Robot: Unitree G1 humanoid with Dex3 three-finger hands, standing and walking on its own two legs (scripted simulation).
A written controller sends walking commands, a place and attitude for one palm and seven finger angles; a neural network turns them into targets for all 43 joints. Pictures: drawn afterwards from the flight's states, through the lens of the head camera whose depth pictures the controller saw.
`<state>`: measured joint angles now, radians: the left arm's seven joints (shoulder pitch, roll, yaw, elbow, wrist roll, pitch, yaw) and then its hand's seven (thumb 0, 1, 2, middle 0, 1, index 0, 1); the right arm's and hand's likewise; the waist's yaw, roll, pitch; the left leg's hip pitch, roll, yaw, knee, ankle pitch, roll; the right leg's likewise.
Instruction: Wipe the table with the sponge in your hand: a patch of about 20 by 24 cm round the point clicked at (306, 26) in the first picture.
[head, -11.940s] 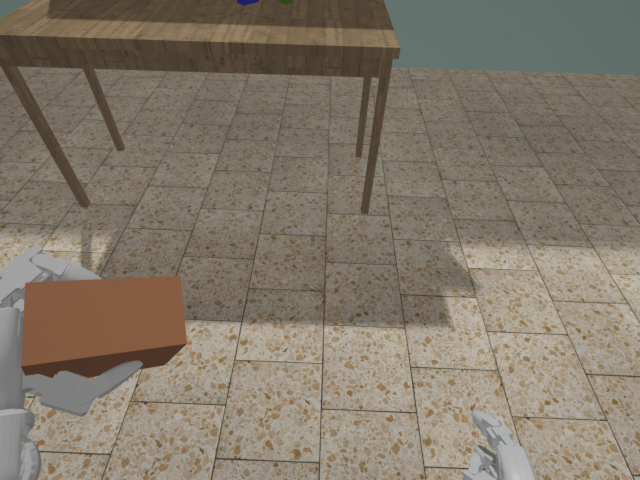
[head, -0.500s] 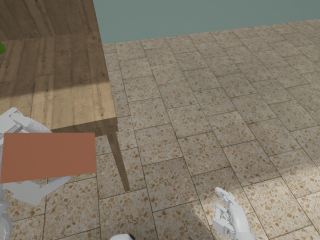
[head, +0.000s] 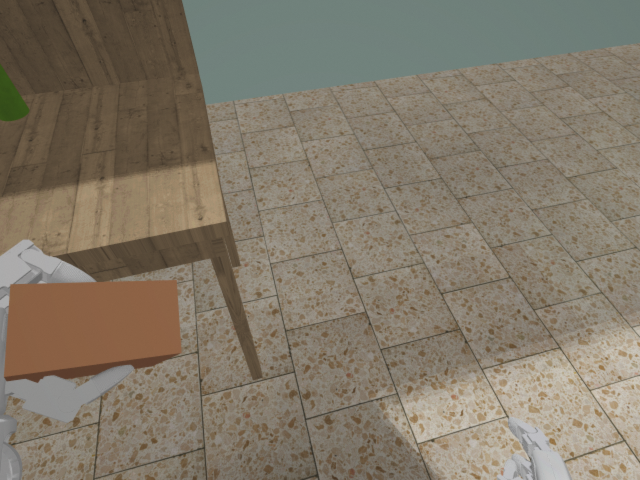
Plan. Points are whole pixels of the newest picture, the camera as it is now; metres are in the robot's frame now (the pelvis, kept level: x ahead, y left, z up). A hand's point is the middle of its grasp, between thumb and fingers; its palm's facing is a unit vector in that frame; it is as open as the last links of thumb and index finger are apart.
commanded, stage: come to a stop and stand still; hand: left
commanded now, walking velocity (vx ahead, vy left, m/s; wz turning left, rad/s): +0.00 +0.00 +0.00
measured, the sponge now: (118, 330) +0.22 +0.20 +0.15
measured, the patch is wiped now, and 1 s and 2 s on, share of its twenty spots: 0.00 0.00 0.00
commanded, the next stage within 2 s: look again from close up in 0.56 s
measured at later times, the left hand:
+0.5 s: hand (26, 356) +0.19 +0.26 +0.15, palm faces +0.37 -0.84 -0.40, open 10.3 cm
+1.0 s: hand (70, 326) +0.23 +0.25 +0.14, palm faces +0.26 -0.88 -0.39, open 10.3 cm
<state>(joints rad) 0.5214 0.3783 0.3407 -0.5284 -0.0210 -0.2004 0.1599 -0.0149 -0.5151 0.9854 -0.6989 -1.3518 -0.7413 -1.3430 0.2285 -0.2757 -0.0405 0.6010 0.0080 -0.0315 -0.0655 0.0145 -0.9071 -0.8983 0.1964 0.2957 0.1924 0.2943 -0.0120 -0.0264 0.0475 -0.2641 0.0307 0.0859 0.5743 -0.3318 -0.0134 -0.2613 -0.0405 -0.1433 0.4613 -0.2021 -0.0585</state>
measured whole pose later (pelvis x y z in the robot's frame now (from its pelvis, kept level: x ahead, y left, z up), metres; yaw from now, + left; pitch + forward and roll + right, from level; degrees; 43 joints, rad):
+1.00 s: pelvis -0.01 +0.03 +0.00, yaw -3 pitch +0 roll +0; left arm 0.46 0.33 0.32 -0.46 -0.02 -0.20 0.10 -0.01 -0.52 0.99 -0.70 -1.35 -0.74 -1.34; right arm 0.25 -0.20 0.04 0.57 0.01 -0.14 -0.02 0.01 -0.90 -0.90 0.20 0.30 0.20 0.30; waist -0.02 -0.03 0.07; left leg -0.21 0.03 0.10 0.49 -0.27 0.02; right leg -0.28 0.01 -0.04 0.46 -0.18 -0.02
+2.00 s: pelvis +0.10 +0.12 -0.01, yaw -10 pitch +0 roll +0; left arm 0.49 0.37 0.37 -0.51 -0.04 -0.19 0.12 -0.01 -0.52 0.99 -0.71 -1.35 -0.75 -1.34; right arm 0.21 -0.23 0.02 0.61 0.01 -0.03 0.00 0.01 -0.90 -0.90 0.20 0.30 0.20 0.30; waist -0.05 0.04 0.05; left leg -0.48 -0.02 0.03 1.13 -0.35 0.00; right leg -0.28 0.01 -0.15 0.59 -0.32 -0.08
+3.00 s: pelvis +0.19 +0.35 -0.01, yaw -10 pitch -1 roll -1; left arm 0.47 0.42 0.41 -0.63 -0.04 -0.14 0.16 -0.02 -0.52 1.00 -0.71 -1.35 -0.74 -1.34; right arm 0.21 -0.15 0.02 0.59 0.01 -0.10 -0.04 0.01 -0.90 -0.90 0.20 0.30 0.20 0.29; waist -0.04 -0.04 0.07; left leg -0.26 0.04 0.04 0.55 -0.27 -0.01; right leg -0.24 0.02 -0.06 0.52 -0.26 -0.03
